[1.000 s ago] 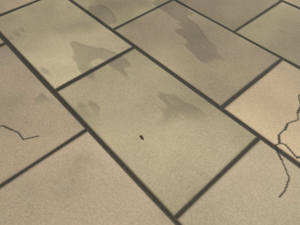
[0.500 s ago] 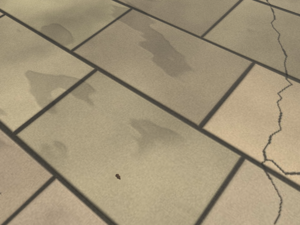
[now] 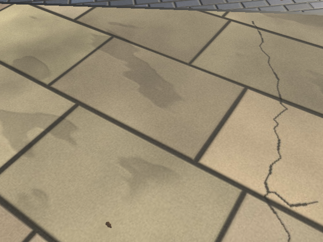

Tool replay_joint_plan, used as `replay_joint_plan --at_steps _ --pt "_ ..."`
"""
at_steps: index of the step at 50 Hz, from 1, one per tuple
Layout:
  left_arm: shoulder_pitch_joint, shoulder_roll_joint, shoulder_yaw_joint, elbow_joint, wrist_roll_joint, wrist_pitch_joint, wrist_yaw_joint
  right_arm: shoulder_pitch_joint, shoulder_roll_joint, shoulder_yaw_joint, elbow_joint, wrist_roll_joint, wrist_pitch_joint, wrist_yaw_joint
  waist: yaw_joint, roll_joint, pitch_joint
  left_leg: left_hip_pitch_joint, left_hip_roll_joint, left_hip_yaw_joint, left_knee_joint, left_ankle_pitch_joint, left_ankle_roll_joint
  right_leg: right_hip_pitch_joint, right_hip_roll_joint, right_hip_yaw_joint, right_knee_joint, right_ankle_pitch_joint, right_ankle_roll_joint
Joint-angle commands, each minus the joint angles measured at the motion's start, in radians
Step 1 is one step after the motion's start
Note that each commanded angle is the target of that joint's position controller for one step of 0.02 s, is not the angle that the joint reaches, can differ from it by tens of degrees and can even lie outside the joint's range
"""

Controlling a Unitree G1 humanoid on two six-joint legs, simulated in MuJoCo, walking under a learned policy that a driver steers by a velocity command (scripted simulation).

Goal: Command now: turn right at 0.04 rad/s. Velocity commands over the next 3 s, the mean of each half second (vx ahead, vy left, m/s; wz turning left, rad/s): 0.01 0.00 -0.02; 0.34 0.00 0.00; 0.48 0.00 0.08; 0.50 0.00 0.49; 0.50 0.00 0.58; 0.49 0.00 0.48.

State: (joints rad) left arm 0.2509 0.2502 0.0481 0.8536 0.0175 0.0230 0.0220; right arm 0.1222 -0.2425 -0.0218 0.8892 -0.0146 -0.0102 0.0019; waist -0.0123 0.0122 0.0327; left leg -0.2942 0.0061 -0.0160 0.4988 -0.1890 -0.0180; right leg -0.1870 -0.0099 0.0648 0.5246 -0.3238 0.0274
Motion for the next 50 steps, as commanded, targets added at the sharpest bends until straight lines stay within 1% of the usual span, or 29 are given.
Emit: replay_joint_plan --at_steps 1,10,15,22,23,24,25,26,27,28,29,30,31,32,33,34,35,36,37,38,39,40,41,42,43,45,46,48,50 --pt "-0.008 0.119 0.021 -0.033 -0.005 -0.037 0.004 -0.027 -0.113 -0.028 -0.031 0.004 -0.009 -0.012 -0.006 -0.061 -0.034 0.115 0.033 -0.027 -0.039 0.087 0.026 -0.095 -0.047 0.045 -0.131 0.111 -0.034" --pt "0.020 0.101 0.008 0.034 -0.011 -0.039 0.008 -0.014 -0.119 -0.034 0.052 0.011 0.007 -0.025 0.004 -0.023 -0.028 0.136 0.031 -0.024 -0.036 0.165 0.010 -0.054 -0.031 0.024 -0.121 0.214 -0.040" --pt "0.021 0.093 0.003 0.069 -0.013 -0.039 0.008 -0.007 -0.122 -0.036 0.089 0.013 0.013 -0.033 0.004 -0.019 -0.031 0.146 0.031 -0.024 -0.037 0.180 0.008 -0.041 -0.024 0.012 -0.124 0.241 -0.041" --pt "0.028 0.085 -0.004 0.114 -0.013 -0.038 0.008 0.004 -0.120 -0.036 0.130 0.015 0.018 -0.041 0.003 -0.022 -0.022 0.149 0.029 -0.022 -0.042 0.173 0.007 -0.040 -0.016 0.001 -0.136 0.230 -0.040" --pt "0.047 0.081 -0.005 0.129 -0.014 -0.037 0.009 0.019 -0.108 -0.033 0.143 0.015 0.020 -0.041 0.005 -0.031 -0.040 0.154 0.012 -0.002 -0.036 0.080 0.007 -0.032 -0.011 -0.002 -0.153 0.126 -0.045" --pt "0.055 0.093 -0.001 0.137 -0.019 -0.033 0.011 0.019 -0.104 -0.033 0.148 0.018 0.022 -0.042 0.009 -0.051 -0.021 0.127 -0.016 0.027 -0.007 -0.063 0.007 -0.046 -0.013 0.012 -0.176 -0.037 -0.063" --pt "0.053 0.121 0.007 0.133 -0.024 -0.031 0.014 0.010 -0.104 -0.035 0.147 0.022 0.021 -0.042 0.017 -0.087 0.013 0.070 -0.047 0.060 0.046 -0.209 0.009 -0.065 -0.035 0.056 -0.208 -0.230 -0.095" --pt "0.063 0.147 0.015 0.130 -0.028 -0.032 0.015 -0.013 -0.104 -0.035 0.136 0.024 0.013 -0.040 0.032 -0.128 0.058 -0.011 -0.061 0.080 0.109 -0.277 0.011 -0.076 -0.090 0.138 -0.262 -0.391 -0.134" --pt "0.080 0.178 0.025 0.130 -0.033 -0.038 0.016 -0.043 -0.098 -0.034 0.118 0.027 -0.001 -0.034 0.047 -0.178 0.103 -0.087 -0.054 0.086 0.183 -0.267 0.018 -0.074 -0.169 0.249 -0.319 -0.483 -0.180" --pt "0.076 0.195 0.032 0.128 -0.038 -0.048 0.017 -0.050 -0.096 -0.034 0.107 0.034 -0.018 -0.026 0.046 -0.207 0.140 -0.146 -0.019 0.060 0.252 -0.242 0.035 -0.073 -0.241 0.333 -0.356 -0.498 -0.221" --pt "0.075 0.186 0.033 0.129 -0.041 -0.059 0.017 -0.051 -0.090 -0.033 0.102 0.040 -0.036 -0.017 0.042 -0.206 0.166 -0.176 0.010 0.038 0.276 -0.243 0.052 -0.069 -0.275 0.370 -0.362 -0.454 -0.241" --pt "0.062 0.170 0.031 0.125 -0.042 -0.068 0.015 -0.038 -0.085 -0.033 0.103 0.045 -0.052 -0.008 0.028 -0.196 0.176 -0.183 0.027 0.032 0.244 -0.264 0.068 -0.049 -0.277 0.353 -0.345 -0.383 -0.238" --pt "0.037 0.160 0.029 0.120 -0.047 -0.071 0.012 -0.001 -0.077 -0.033 0.113 0.049 -0.065 0.000 0.000 -0.182 0.170 -0.120 0.029 0.042 0.149 -0.251 0.083 -0.058 -0.254 0.302 -0.311 -0.318 -0.216" --pt "-0.001 0.151 0.026 0.109 -0.051 -0.070 0.009 0.084 -0.078 -0.040 0.148 0.051 -0.073 0.005 -0.045 -0.159 0.140 0.045 0.004 0.069 0.029 -0.175 0.088 -0.120 -0.203 0.224 -0.261 -0.253 -0.182" --pt "-0.026 0.140 0.023 0.095 -0.047 -0.072 0.006 0.183 -0.097 -0.053 0.193 0.044 -0.075 0.006 -0.077 -0.117 0.097 0.206 -0.021 0.063 -0.012 -0.093 0.080 -0.187 -0.141 0.148 -0.167 -0.133 -0.152" --pt "-0.053 0.092 0.008 0.073 -0.040 -0.081 0.003 0.298 -0.163 -0.074 0.217 0.037 -0.078 0.004 -0.116 0.055 0.043 0.340 0.110 -0.169 -0.129 -0.169 0.128 -0.288 -0.036 0.007 0.104 0.009 -0.092" --pt "-0.055 0.054 0.001 0.031 -0.038 -0.098 0.010 0.424 -0.272 -0.096 0.238 0.036 -0.083 0.016 -0.139 0.317 -0.033 0.479 0.325 -0.604 -0.304 -0.279 0.273 -0.468 0.078 -0.077 0.421 -0.167 -0.036" --pt "-0.059 0.092 0.011 0.028 -0.060 -0.113 0.007 0.373 -0.201 -0.067 0.228 0.020 -0.098 0.020 -0.098 0.219 -0.008 0.451 0.388 -0.721 -0.334 -0.326 0.313 -0.558 0.040 0.034 0.618 -0.250 -0.051" --pt "-0.051 0.100 0.013 0.034 -0.073 -0.125 -0.004 0.296 -0.148 -0.051 0.200 0.023 -0.108 0.020 -0.062 0.141 0.056 0.411 0.364 -0.607 -0.317 -0.284 0.285 -0.607 -0.013 0.056 0.689 -0.171 -0.078" --pt "-0.045 0.095 0.014 0.046 -0.069 -0.133 -0.010 0.253 -0.127 -0.043 0.180 0.021 -0.113 0.023 -0.043 0.097 0.059 0.391 0.316 -0.492 -0.318 -0.235 0.248 -0.608 -0.053 0.039 0.680 -0.075 -0.099" --pt "-0.059 0.103 0.022 0.046 -0.061 -0.136 -0.012 0.228 -0.116 -0.037 0.168 0.022 -0.112 0.025 -0.031 0.070 0.073 0.376 0.291 -0.406 -0.329 -0.150 0.223 -0.616 -0.083 0.022 0.633 0.003 -0.106" --pt "-0.073 0.112 0.030 0.045 -0.050 -0.135 -0.016 0.230 -0.088 -0.026 0.164 0.018 -0.107 0.024 -0.029 0.065 0.063 0.356 0.253 -0.320 -0.342 -0.055 0.199 -0.579 -0.103 0.006 0.588 0.060 -0.104" --pt "-0.079 0.098 0.029 0.043 -0.046 -0.131 -0.023 0.253 -0.086 -0.022 0.168 0.015 -0.101 0.020 -0.030 0.089 0.055 0.342 0.235 -0.265 -0.349 0.036 0.195 -0.547 -0.108 -0.013 0.546 0.088 -0.093" --pt "-0.090 0.083 0.028 0.040 -0.041 -0.126 -0.028 0.277 -0.088 -0.020 0.171 0.016 -0.096 0.014 -0.032 0.083 0.050 0.347 0.220 -0.221 -0.354 0.119 0.198 -0.542 -0.107 -0.033 0.506 0.106 -0.077" --pt "-0.118 0.070 0.025 0.030 -0.039 -0.121 -0.030 0.294 -0.099 -0.020 0.173 0.016 -0.091 0.007 -0.036 0.073 0.052 0.345 0.215 -0.189 -0.361 0.168 0.203 -0.549 -0.103 -0.050 0.456 0.129 -0.060" --pt "-0.205 0.042 0.015 -0.005 -0.038 -0.116 -0.031 0.301 -0.128 -0.024 0.167 0.014 -0.082 -0.007 -0.047 0.054 0.071 0.314 0.208 -0.146 -0.381 0.210 0.207 -0.549 -0.093 -0.068 0.319 0.188 -0.033" --pt "-0.245 0.032 0.009 -0.019 -0.038 -0.115 -0.034 0.303 -0.137 -0.025 0.162 0.013 -0.079 -0.012 -0.055 0.056 0.077 0.288 0.200 -0.121 -0.391 0.207 0.204 -0.524 -0.084 -0.079 0.247 0.232 -0.026" --pt "-0.309 0.030 0.002 -0.041 -0.043 -0.116 -0.041 0.322 -0.148 -0.029 0.160 0.015 -0.077 -0.018 -0.068 0.073 0.090 0.243 0.190 -0.083 -0.413 0.183 0.199 -0.459 -0.060 -0.102 0.136 0.309 -0.022" --pt "-0.357 0.039 -0.001 -0.058 -0.046 -0.115 -0.049 0.353 -0.146 -0.032 0.169 0.023 -0.076 -0.019 -0.075 0.076 0.111 0.241 0.205 -0.069 -0.425 0.181 0.200 -0.425 -0.049 -0.106 0.078 0.352 -0.031"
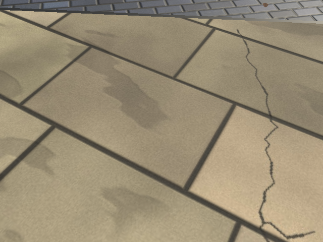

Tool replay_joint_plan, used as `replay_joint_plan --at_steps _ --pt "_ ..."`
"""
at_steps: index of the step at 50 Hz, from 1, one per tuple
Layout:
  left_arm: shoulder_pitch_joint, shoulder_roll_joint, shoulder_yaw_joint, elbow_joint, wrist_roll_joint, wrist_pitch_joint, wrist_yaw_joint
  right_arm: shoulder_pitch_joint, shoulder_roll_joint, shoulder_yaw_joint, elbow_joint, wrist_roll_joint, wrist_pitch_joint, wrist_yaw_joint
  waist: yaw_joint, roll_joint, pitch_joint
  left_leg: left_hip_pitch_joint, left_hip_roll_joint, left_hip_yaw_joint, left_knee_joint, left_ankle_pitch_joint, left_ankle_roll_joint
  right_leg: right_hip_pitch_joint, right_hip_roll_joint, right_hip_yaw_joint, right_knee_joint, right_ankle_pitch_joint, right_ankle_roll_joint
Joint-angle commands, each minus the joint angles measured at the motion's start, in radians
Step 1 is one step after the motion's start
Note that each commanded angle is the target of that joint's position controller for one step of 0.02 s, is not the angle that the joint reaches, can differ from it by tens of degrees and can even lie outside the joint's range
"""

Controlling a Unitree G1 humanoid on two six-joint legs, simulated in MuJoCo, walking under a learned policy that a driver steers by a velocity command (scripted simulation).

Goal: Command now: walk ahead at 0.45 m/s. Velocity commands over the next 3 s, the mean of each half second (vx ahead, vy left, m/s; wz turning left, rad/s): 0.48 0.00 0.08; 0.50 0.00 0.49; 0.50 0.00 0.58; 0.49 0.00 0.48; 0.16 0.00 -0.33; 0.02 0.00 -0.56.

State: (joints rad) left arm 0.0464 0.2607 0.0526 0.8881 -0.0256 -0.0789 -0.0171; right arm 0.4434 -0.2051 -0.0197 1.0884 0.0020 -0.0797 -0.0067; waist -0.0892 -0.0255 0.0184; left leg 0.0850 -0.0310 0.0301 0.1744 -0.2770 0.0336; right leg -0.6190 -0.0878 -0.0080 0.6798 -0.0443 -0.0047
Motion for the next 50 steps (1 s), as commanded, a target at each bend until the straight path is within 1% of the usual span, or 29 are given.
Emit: replay_joint_plan --at_steps 1,3,5,7,8,9,10,11,12,13,14,15,17,19,25,30,33,34,35,36,37,38,39,40,41,42,45,47,50 --pt "-0.169 0.034 -0.006 -0.102 -0.005 -0.014 -0.014 0.040 -0.181 -0.036 -0.026 0.011 -0.005 -0.011 0.007 0.113 0.135 -0.118 0.257 -0.111 -0.097 0.281 0.146 0.010 0.028 -0.023 -0.101 0.080 -0.010" --pt "-0.181 0.054 -0.002 -0.116 -0.006 -0.019 -0.023 0.036 -0.186 -0.043 -0.026 0.017 0.000 -0.012 0.029 0.111 0.131 -0.049 0.285 -0.100 -0.063 0.353 0.132 0.019 0.031 -0.011 -0.139 0.058 -0.039" --pt "-0.115 0.095 0.016 -0.107 -0.004 -0.023 -0.026 0.010 -0.208 -0.054 -0.038 0.013 0.009 -0.012 0.085 0.128 0.067 0.002 0.296 -0.079 0.043 0.621 0.111 0.137 0.067 -0.031 -0.148 0.007 -0.071" --pt "0.162 0.163 0.059 -0.024 -0.006 -0.016 -0.016 -0.011 -0.199 -0.050 -0.054 0.002 0.025 -0.012 0.225 0.136 -0.109 -0.069 0.233 -0.024 0.378 0.855 0.066 0.499 0.117 -0.064 -0.142 -0.024 -0.122" --pt "0.342 0.231 0.077 0.015 0.006 -0.011 -0.005 0.006 -0.161 -0.033 -0.079 -0.015 0.027 -0.011 0.271 0.021 -0.246 -0.308 0.173 0.003 0.703 0.546 0.038 0.810 -0.074 0.168 -0.126 -0.104 -0.185" --pt "0.392 0.278 0.079 0.038 0.017 -0.010 -0.014 0.134 -0.002 0.007 -0.084 -0.002 0.004 0.000 0.181 -0.263 -0.395 -0.646 -0.034 -0.047 1.050 -0.228 -0.018 1.054 -0.303 0.707 -0.317 -0.412 -0.350" --pt "0.345 0.181 0.052 0.033 0.008 -0.016 -0.018 0.045 -0.109 -0.017 -0.088 0.027 -0.026 0.006 0.212 -0.170 -0.312 -0.751 0.006 -0.171 1.174 -0.282 0.007 0.981 -0.274 0.780 -0.423 -0.510 -0.309" --pt "0.246 0.141 0.039 0.018 0.006 -0.024 -0.016 -0.057 -0.167 -0.034 -0.128 0.052 -0.044 0.008 0.186 -0.133 -0.153 -0.821 0.058 -0.144 1.192 -0.198 0.028 0.840 -0.250 0.619 -0.435 -0.435 -0.264" --pt "0.163 0.120 0.030 0.000 0.013 -0.032 -0.018 -0.107 -0.173 -0.036 -0.138 0.047 -0.053 0.001 0.154 -0.034 -0.091 -0.773 0.113 -0.127 1.145 -0.096 0.035 0.688 -0.216 0.491 -0.457 -0.287 -0.242" --pt "0.115 0.092 0.022 -0.005 0.026 -0.037 -0.023 -0.129 -0.171 -0.047 -0.139 0.030 -0.049 -0.007 0.121 0.001 -0.047 -0.723 0.148 -0.116 1.087 -0.033 0.035 0.566 -0.176 0.385 -0.479 -0.165 -0.223" --pt "0.096 0.076 0.016 -0.001 0.037 -0.042 -0.024 -0.096 -0.149 -0.048 -0.136 0.024 -0.037 -0.007 0.083 -0.036 -0.052 -0.654 0.176 -0.127 1.052 0.000 0.033 0.496 -0.155 0.323 -0.501 -0.110 -0.222" --pt "0.097 0.062 0.013 0.007 0.035 -0.044 -0.027 -0.081 -0.127 -0.047 -0.133 0.022 -0.023 -0.007 0.069 -0.038 -0.045 -0.622 0.184 -0.124 1.019 0.003 0.029 0.457 -0.138 0.286 -0.524 -0.085 -0.226" --pt "0.123 0.076 0.014 0.029 0.031 -0.047 -0.018 -0.093 -0.107 -0.048 -0.139 0.026 0.001 -0.008 0.055 -0.036 -0.010 -0.638 0.197 -0.111 0.958 0.021 0.015 0.406 -0.131 0.201 -0.569 -0.067 -0.231" --pt "0.160 0.110 0.022 0.046 0.037 -0.050 -0.001 -0.177 -0.118 -0.052 -0.173 0.021 0.012 -0.010 0.070 -0.016 0.030 -0.728 0.204 -0.121 0.870 0.114 -0.004 0.412 -0.140 0.155 -0.601 -0.049 -0.232" --pt "0.228 0.132 0.020 0.066 0.033 -0.045 0.028 -0.362 -0.099 -0.045 -0.244 0.016 0.000 0.017 0.129 -0.004 0.057 -0.738 0.142 -0.071 0.542 0.416 -0.006 0.476 -0.103 -0.035 -0.621 0.046 -0.171" --pt "0.319 0.145 0.024 0.100 0.023 -0.012 0.032 -0.492 -0.086 -0.030 -0.326 0.019 -0.001 0.050 0.171 0.012 0.088 -0.824 0.117 -0.026 0.426 0.332 0.023 0.708 -0.165 -0.094 -0.536 0.177 -0.155" --pt "0.289 0.183 0.036 0.079 0.020 0.015 0.041 -0.463 -0.123 -0.044 -0.362 0.021 0.001 0.072 0.123 -0.039 0.033 -0.725 0.053 0.054 0.416 0.169 0.067 0.781 -0.186 -0.136 -0.368 0.601 -0.125" --pt "0.278 0.195 0.040 0.068 0.023 0.025 0.047 -0.385 -0.153 -0.061 -0.354 0.021 0.004 0.074 0.078 -0.063 -0.024 -0.614 0.012 0.084 0.425 0.125 0.088 0.779 -0.182 -0.154 -0.244 0.775 -0.112" --pt "0.260 0.196 0.038 0.055 0.024 0.035 0.053 -0.236 -0.199 -0.089 -0.322 0.024 0.005 0.071 -0.002 -0.060 -0.104 -0.411 -0.030 0.092 0.379 0.157 0.121 0.717 -0.153 -0.180 -0.048 0.821 -0.085" --pt "0.262 0.185 0.029 0.029 0.031 0.030 0.057 -0.061 -0.283 -0.125 -0.288 0.023 0.013 0.054 -0.076 0.013 -0.208 -0.093 0.059 -0.087 0.353 0.161 0.181 0.487 -0.116 -0.184 0.242 0.591 -0.046" --pt "0.363 0.028 -0.021 -0.013 0.055 -0.004 0.030 -0.023 -0.376 -0.144 -0.284 0.028 0.016 0.044 0.019 0.269 -0.322 0.296 0.325 -0.648 0.288 0.006 0.378 0.007 0.100 -0.128 0.620 -0.315 0.022" --pt "0.277 0.100 -0.008 -0.024 0.020 -0.054 0.013 0.000 -0.298 -0.118 -0.297 0.018 0.013 0.039 -0.029 0.190 -0.407 0.371 0.375 -0.867 0.141 -0.046 0.397 -0.132 0.134 0.088 0.748 -0.517 0.002" --pt "0.173 0.154 0.008 -0.060 -0.016 -0.082 0.004 -0.040 -0.245 -0.104 -0.300 0.008 0.007 0.034 -0.042 0.157 -0.270 0.289 0.338 -0.704 0.127 0.027 0.336 -0.217 0.073 0.116 0.735 -0.435 -0.027" --pt "0.140 0.145 0.004 -0.072 -0.013 -0.093 0.007 -0.111 -0.218 -0.096 -0.318 0.009 0.000 0.033 -0.003 0.059 -0.185 0.137 0.296 -0.574 0.122 0.126 0.303 -0.188 0.027 0.108 0.651 -0.352 -0.038" --pt "0.131 0.144 0.012 -0.066 0.008 -0.091 0.015 -0.179 -0.189 -0.088 -0.337 0.008 -0.002 0.034 0.041 0.001 -0.116 -0.020 0.259 -0.481 0.103 0.236 0.283 -0.124 -0.002 0.099 0.555 -0.314 -0.029" --pt "0.148 0.151 0.021 -0.067 0.020 -0.077 0.018 -0.217 -0.170 -0.080 -0.354 -0.003 -0.004 0.032 0.080 0.014 -0.096 -0.122 0.234 -0.429 0.079 0.310 0.275 -0.044 -0.024 0.105 0.504 -0.290 -0.020" --pt "0.158 0.114 0.021 -0.086 0.039 -0.040 0.023 -0.218 -0.197 -0.086 -0.365 0.008 -0.004 0.020 0.115 0.037 -0.053 -0.270 0.200 -0.353 0.033 0.395 0.280 0.013 -0.028 0.079 0.358 -0.250 0.031" --pt "0.079 0.098 0.016 -0.119 0.044 -0.032 0.027 -0.185 -0.229 -0.095 -0.363 0.012 -0.002 0.005 0.096 0.047 -0.024 -0.319 0.169 -0.304 0.021 0.397 0.262 0.004 -0.009 0.061 0.209 -0.131 0.061" --pt "-0.034 0.072 0.005 -0.154 0.038 -0.037 0.021 -0.143 -0.235 -0.099 -0.357 0.018 0.009 -0.007 0.051 0.084 -0.013 -0.367 0.106 -0.250 0.042 0.308 0.200 0.083 0.046 0.047 -0.041 0.093 0.065"
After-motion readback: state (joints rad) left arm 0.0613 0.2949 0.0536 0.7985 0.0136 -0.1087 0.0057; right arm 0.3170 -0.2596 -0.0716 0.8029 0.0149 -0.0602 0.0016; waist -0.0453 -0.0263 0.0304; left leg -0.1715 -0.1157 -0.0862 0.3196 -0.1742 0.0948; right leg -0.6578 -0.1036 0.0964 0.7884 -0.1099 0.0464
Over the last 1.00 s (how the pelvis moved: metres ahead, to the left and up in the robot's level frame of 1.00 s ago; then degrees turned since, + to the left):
0.18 0.02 0.01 1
